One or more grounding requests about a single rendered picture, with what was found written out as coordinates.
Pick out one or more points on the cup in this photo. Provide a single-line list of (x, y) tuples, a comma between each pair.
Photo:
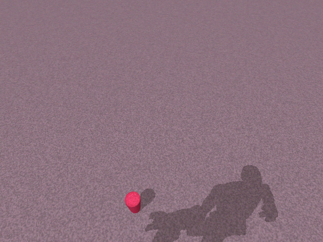
[(133, 201)]

